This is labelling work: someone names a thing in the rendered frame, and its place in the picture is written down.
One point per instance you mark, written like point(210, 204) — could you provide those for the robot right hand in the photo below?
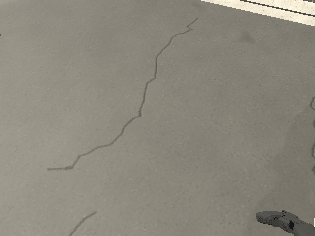
point(286, 221)

